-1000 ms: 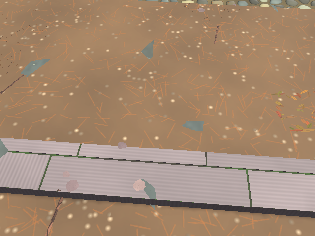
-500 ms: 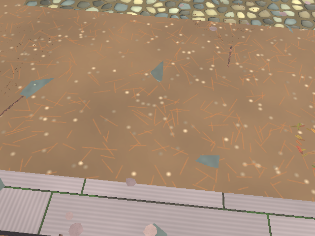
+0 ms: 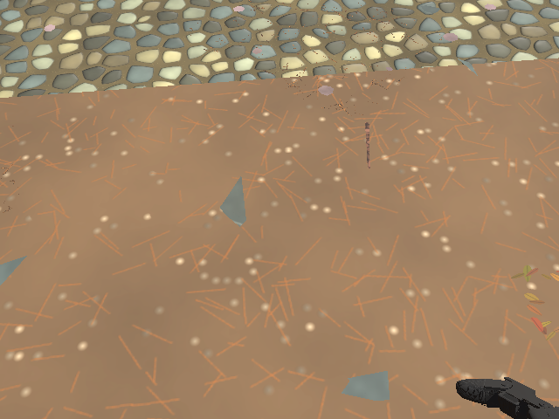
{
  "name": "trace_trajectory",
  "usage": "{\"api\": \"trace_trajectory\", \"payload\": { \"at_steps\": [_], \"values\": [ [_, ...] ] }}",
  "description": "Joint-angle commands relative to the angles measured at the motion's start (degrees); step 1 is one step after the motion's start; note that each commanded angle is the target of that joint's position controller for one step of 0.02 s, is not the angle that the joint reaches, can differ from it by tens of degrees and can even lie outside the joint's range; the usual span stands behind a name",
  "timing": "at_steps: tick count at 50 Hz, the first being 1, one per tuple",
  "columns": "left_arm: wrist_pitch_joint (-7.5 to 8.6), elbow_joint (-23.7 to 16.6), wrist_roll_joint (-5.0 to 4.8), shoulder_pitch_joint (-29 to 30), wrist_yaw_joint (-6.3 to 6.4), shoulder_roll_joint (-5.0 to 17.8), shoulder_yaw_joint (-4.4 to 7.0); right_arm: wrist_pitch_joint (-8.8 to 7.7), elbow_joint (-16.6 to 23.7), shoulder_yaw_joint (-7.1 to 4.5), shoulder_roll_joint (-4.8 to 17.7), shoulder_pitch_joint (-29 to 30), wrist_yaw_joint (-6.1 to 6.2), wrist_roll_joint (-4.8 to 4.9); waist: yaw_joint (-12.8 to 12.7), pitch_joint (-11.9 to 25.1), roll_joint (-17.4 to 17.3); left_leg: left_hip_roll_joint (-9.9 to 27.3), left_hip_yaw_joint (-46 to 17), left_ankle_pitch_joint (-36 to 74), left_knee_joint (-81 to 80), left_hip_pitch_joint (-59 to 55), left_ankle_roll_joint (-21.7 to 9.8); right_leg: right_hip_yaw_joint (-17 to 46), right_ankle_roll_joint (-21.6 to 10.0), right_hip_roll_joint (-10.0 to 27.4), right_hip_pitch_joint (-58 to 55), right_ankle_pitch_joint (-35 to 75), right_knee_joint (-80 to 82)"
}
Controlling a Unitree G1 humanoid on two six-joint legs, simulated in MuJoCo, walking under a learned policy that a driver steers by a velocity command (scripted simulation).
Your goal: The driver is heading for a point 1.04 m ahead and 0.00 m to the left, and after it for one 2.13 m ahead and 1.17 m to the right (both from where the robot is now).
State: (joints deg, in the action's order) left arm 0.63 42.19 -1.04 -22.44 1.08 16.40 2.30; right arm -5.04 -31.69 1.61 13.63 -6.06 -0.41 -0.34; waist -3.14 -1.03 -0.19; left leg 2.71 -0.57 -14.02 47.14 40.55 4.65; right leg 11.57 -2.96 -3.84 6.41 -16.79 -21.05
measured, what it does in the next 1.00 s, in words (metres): climbs: left foot 0.06 m higher, then right foot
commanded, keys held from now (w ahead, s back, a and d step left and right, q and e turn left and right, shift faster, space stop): w+e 0.22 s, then w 0.18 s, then w+q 0.20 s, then q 0.36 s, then w+q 0.04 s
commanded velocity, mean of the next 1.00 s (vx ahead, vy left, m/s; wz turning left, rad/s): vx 0.40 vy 0.00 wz -0.03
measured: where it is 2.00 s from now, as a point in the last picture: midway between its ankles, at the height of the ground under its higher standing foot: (350, 325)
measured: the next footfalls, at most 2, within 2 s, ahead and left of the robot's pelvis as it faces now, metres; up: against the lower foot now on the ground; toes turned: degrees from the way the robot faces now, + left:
left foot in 0.02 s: +0.20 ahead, +0.16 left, +0.06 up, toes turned -1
right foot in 0.46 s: +0.34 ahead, -0.17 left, +0.06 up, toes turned -16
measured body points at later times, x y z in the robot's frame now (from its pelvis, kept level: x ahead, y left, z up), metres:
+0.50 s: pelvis +0.25 -0.05 +0.04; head +0.27 -0.07 +0.49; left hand +0.51 +0.15 -0.03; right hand +0.22 -0.34 -0.09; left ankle +0.16 +0.15 -0.66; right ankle +0.31 -0.15 -0.69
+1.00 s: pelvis +0.47 -0.07 +0.03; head +0.52 -0.06 +0.48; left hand +0.59 +0.21 -0.08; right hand +0.66 -0.34 -0.05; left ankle +0.59 -0.01 -0.69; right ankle +0.33 -0.18 -0.61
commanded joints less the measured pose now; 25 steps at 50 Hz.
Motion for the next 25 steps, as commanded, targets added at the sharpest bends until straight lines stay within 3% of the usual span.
{"api": "trace_trajectory", "payload": {
  "at_steps": [1, 2, 3, 4, 5, 6, 7, 8, 10, 12, 13, 15, 17, 20, 21, 22, 23, 24, 25],
  "values": [
    [1.26, -5.10, -0.15, 4.06, -0.13, 8.04, 1.65, -1.24, 1.95, -4.99, 10.34, -10.88, 0.55, 0.58, 10.28, 9.10, 9.29, -4.88, 3.70, 1.10, -7.06, -30.26, -3.94, 7.05, -5.44, 9.17, 11.29, 29.32, -5.79],
    [1.61, -8.11, -0.80, 6.62, -0.09, 4.95, 0.98, -1.08, 0.79, -6.74, 14.80, -18.63, 1.14, -0.83, 13.56, 15.89, -1.70, 5.50, -13.96, -9.69, -11.65, -44.72, -10.17, 0.46, -0.66, 2.50, 22.38, 28.41, -25.18],
    [2.63, -10.05, -0.67, 1.67, -0.96, 1.27, -0.24, -0.24, 0.52, -7.76, 18.97, -22.48, 1.26, -1.89, 10.46, 24.58, -22.89, 19.92, -48.26, -26.66, -27.40, -53.96, -19.11, -1.60, 2.47, -2.53, 33.35, -8.39, -45.60],
    [2.89, -7.58, -1.01, -0.33, -1.97, 5.55, 1.10, -0.50, 2.31, -6.21, 13.03, -17.93, 2.25, -1.02, 8.75, 18.15, -15.11, 22.55, -54.53, -34.48, -31.11, -49.43, -19.98, 0.84, 3.30, 0.06, 38.91, -9.99, -58.76],
    [2.38, -7.86, -1.08, 3.33, -2.35, 6.48, 1.43, -0.03, 1.94, -5.73, 10.91, -16.16, 2.97, -0.12, 8.53, 9.67, -9.05, 21.62, -44.90, -32.92, -30.39, -41.90, -18.59, -2.59, 3.23, 2.41, 41.36, -6.52, -64.73],
    [1.83, -8.81, -0.62, 5.92, -2.10, 5.22, 1.07, 0.21, 0.28, -5.52, 9.49, -15.14, 2.95, 0.15, 7.40, 4.12, -5.03, 19.60, -35.50, -26.25, -29.24, -36.01, -16.92, -5.91, 2.41, 4.67, 42.14, -4.52, -65.95],
    [1.28, -9.32, -0.22, 7.75, -1.94, 4.66, 1.23, 0.03, -1.07, -5.17, 8.01, -14.31, 2.67, -0.37, 6.17, 0.54, -3.35, 17.05, -27.57, -18.75, -29.60, -30.43, -15.21, -6.25, 1.65, 6.28, 40.71, -3.65, -65.04],
    [0.51, -9.28, -0.67, 6.98, -2.05, 4.30, 1.37, -0.33, -1.85, -4.93, 6.67, -12.57, 2.43, -0.62, 4.45, -1.24, -4.91, 14.87, -20.91, -14.08, -31.32, -26.32, -13.71, -5.82, 1.27, 7.17, 37.46, -3.70, -64.39],
    [-0.57, -9.20, -1.04, 6.51, -1.86, 3.41, 1.39, -0.77, -3.36, -5.10, 5.77, -10.10, 2.07, 0.49, 2.71, -2.56, -6.79, 12.92, -11.07, -6.74, -34.37, -25.00, -12.79, -6.31, 1.64, 8.11, 34.81, -2.14, -58.65],
    [-0.60, -10.29, 0.12, 10.02, -1.79, 3.00, 1.35, -1.10, -5.24, -5.74, 6.35, -10.81, 2.02, 0.48, 3.33, -3.10, -5.69, 12.70, -5.56, -1.13, -35.81, -26.81, -13.65, -6.24, 2.65, 8.84, 35.37, 2.27, -51.04],
    [-0.46, -11.06, 0.04, 11.25, -2.10, 1.17, 0.36, -0.74, -6.15, -6.19, 7.81, -10.85, 2.12, 0.31, 3.39, -2.96, -5.91, 12.28, -2.56, 0.33, -36.69, -27.35, -14.25, -7.63, 2.99, 8.95, 34.19, 0.54, -41.61],
    [0.23, -10.43, 0.26, 12.55, -3.07, -0.24, -0.28, -0.61, -6.45, -7.16, 10.68, -9.41, 1.85, 0.31, 3.52, -0.51, -5.27, 11.30, 2.30, 4.14, -37.44, -25.89, -14.15, -10.32, 2.65, 8.38, 24.12, 3.11, -29.32],
    [0.56, -10.05, 0.43, 13.96, -3.74, 1.48, 0.17, -0.95, -7.33, -7.98, 13.14, -9.81, 1.32, 1.40, 3.99, -0.30, -5.68, 12.83, 3.37, 3.37, -38.84, -27.50, -14.49, -12.05, 2.11, 7.77, 20.33, 5.66, -23.42],
    [0.90, -10.70, 0.13, 16.18, -4.03, 3.26, 0.82, 0.18, -9.27, -8.49, 14.54, -11.57, 0.35, 2.64, 4.44, -2.86, -4.42, 15.42, 3.36, 4.39, -37.57, -32.97, -14.08, -13.48, -0.33, 7.06, 19.57, 5.69, -14.41],
    [1.18, -10.02, 0.51, 13.96, -3.95, 3.60, 1.30, 0.66, -10.01, -8.35, 14.75, -11.52, 0.20, 2.98, 2.58, -2.04, -3.81, 14.78, 4.13, 9.25, -33.77, -32.39, -13.49, -15.28, -1.43, 5.49, 14.00, 6.96, -10.75],
    [1.36, -7.88, 0.71, 7.68, -3.71, 5.59, 2.75, 0.96, -10.81, -7.71, 13.60, -12.31, -0.02, 2.75, -0.55, 1.31, -2.63, 12.27, 5.94, 18.38, -25.16, -30.85, -12.41, -16.73, -2.49, 3.16, 4.51, 7.84, -8.96],
    [1.45, -5.68, 0.66, -0.79, -3.21, 8.81, 4.41, 0.94, -10.93, -6.49, 10.76, -12.82, -0.07, 2.08, -4.61, 6.59, -0.37, 8.62, 8.24, 18.88, -11.90, -25.88, -10.16, -13.67, -3.64, 4.69, -7.30, 8.35, -8.84],
    [1.56, -5.42, 1.56, -6.03, -2.08, 15.52, 5.44, 0.68, -8.05, -4.33, 4.44, -12.86, -0.22, -0.02, -4.00, 10.50, 14.97, 1.72, 8.23, -10.28, 10.54, -9.25, -6.06, 9.51, -8.16, 19.91, -19.40, 6.01, -3.12],
    [2.47, -6.79, 1.68, -5.21, -2.20, 15.56, 5.09, -0.27, -7.39, -4.48, 6.12, -14.37, -0.01, 2.26, -3.20, 15.73, 16.11, -3.70, -2.33, -19.00, 24.73, 1.21, -4.93, 30.61, -14.95, 27.52, -21.42, -7.30, 5.94]
  ]
}}
Velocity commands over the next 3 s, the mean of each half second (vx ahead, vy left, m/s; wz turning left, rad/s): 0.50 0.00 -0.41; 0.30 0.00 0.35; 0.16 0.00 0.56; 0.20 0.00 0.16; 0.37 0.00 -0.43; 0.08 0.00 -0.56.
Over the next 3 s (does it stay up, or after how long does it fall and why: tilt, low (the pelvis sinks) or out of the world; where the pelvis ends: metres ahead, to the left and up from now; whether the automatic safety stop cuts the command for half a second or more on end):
stays up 1.01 -0.02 0.05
